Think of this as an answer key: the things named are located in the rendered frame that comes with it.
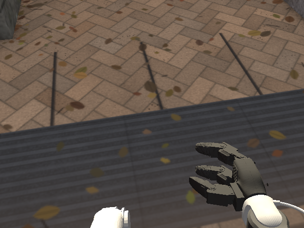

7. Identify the left robot thigh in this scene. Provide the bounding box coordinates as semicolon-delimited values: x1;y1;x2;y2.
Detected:
90;206;131;228

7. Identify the robot right hand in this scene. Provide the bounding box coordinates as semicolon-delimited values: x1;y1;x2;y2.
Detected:
189;142;269;212

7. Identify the right robot forearm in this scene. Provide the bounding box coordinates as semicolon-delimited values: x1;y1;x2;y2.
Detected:
241;195;290;228

